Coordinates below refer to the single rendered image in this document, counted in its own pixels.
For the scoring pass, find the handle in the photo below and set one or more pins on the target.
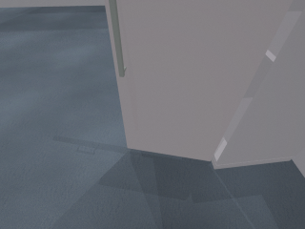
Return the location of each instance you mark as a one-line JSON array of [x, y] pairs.
[[117, 37]]

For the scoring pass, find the fridge door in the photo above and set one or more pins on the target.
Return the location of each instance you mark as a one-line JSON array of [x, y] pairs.
[[188, 65]]

